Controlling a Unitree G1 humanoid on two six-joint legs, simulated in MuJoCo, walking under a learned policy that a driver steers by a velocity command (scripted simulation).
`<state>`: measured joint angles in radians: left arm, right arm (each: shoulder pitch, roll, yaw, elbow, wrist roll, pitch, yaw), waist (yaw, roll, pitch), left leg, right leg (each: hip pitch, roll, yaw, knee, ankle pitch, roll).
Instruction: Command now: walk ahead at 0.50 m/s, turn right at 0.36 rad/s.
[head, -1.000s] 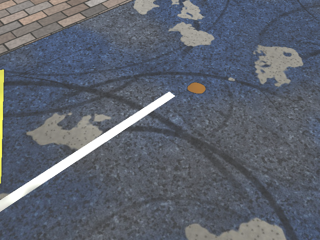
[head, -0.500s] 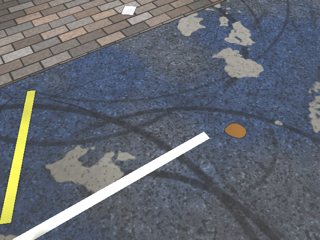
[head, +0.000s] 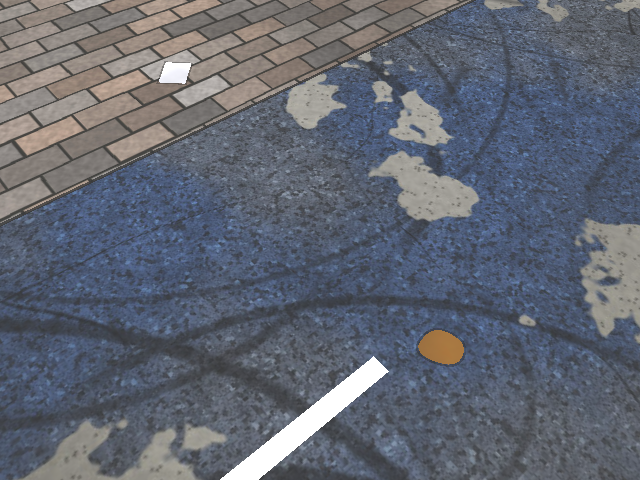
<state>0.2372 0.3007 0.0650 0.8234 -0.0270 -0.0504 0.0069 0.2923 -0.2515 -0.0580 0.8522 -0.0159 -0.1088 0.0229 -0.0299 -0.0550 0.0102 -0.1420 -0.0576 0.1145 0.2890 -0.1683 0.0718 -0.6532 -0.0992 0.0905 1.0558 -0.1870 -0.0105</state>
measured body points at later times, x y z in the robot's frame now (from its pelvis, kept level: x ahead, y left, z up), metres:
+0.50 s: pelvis +0.27 -0.08 -0.01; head +0.30 -0.09 +0.44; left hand +0.45 +0.16 -0.11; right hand +0.34 -0.38 -0.11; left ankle +0.30 +0.09 -0.66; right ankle +0.28 -0.15 -0.75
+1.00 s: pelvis +0.56 -0.10 -0.01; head +0.59 -0.09 +0.44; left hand +0.76 +0.12 -0.12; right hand +0.56 -0.38 -0.11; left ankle +0.62 -0.02 -0.75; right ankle +0.49 -0.22 -0.66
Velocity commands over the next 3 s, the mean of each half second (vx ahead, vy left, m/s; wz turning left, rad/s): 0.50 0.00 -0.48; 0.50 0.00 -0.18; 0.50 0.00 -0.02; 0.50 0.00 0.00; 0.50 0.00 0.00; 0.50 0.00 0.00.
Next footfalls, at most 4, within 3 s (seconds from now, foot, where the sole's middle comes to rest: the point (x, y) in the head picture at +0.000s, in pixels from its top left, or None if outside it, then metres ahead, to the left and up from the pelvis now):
0.32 right None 0.32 -0.16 -0.78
0.82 left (331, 407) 0.66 -0.04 -0.78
1.34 right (462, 334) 0.85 -0.36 -0.78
1.88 left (394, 226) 1.20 -0.24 -0.78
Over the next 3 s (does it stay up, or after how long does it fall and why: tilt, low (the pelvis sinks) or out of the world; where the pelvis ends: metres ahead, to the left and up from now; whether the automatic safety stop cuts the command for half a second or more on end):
stays up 1.59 -0.49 -0.02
